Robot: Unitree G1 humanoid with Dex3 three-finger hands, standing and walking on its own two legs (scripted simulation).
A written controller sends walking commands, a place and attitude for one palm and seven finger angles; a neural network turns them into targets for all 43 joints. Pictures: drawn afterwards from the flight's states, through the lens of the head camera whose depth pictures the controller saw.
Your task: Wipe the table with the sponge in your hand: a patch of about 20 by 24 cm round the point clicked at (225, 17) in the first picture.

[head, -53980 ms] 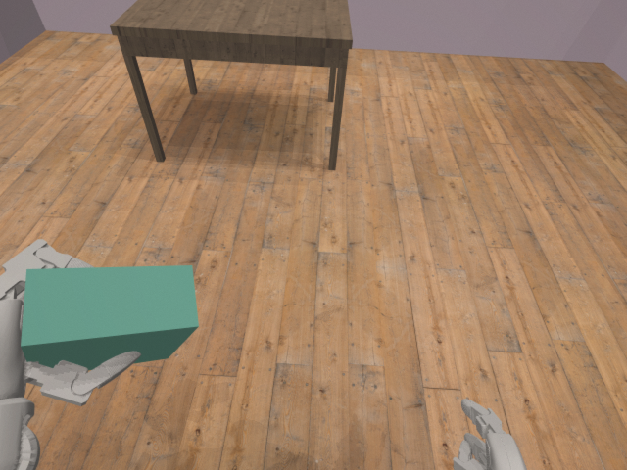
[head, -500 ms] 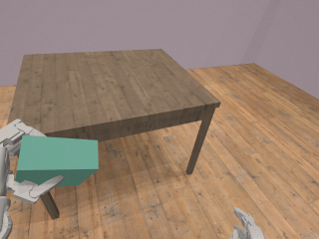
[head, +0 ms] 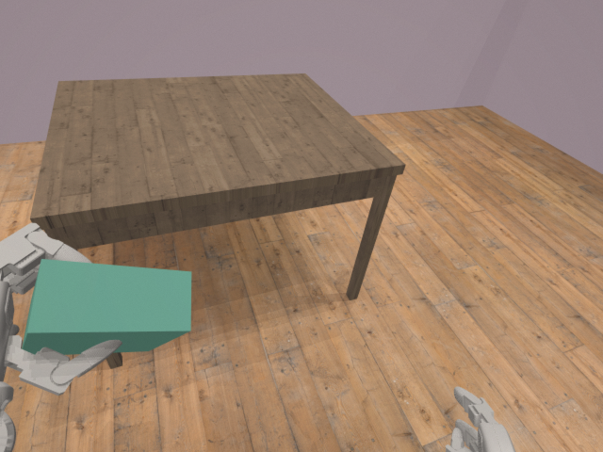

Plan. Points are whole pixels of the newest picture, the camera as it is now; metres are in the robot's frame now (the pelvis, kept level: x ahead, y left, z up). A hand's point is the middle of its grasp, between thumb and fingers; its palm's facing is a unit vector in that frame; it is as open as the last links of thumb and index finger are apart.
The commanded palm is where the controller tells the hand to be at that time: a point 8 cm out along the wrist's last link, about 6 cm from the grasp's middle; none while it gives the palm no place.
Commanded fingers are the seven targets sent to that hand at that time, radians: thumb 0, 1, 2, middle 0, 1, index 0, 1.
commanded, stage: stop stepping back and stand still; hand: left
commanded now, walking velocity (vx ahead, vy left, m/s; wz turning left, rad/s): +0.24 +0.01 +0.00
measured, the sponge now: (128, 314) +0.22 +0.20 +0.14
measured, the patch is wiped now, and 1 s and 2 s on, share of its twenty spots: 1.00 1.00 1.00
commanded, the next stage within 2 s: stand and wait in 0.58 s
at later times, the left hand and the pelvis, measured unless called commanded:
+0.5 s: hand (56, 337) +0.16 +0.23 +0.20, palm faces +0.42 -0.83 -0.36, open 10.1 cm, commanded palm +0.11 +0.26 +0.21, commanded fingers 0.00 0.10 1.30 -1.20 -1.60 -1.20 -1.60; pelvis -0.04 -0.02 +0.01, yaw +1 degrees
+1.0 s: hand (0, 351) +0.14 +0.26 +0.19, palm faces +0.50 -0.81 -0.30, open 10.1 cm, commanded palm +0.10 +0.29 +0.21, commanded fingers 0.00 0.10 1.30 -1.20 -1.60 -1.20 -1.60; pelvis -0.04 +0.00 +0.03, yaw +4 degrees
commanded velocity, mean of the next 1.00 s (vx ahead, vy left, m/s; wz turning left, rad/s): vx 0.03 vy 0.00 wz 0.00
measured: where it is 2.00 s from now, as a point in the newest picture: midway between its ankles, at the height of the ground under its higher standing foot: outside the picture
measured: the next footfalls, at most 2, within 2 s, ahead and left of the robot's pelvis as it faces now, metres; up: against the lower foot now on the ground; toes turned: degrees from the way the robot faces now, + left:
right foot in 0.22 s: +0.06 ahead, -0.12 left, +0.00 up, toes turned +2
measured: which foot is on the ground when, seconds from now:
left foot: down 0.00-1.00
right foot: up 0.00-0.20, down 0.22-1.00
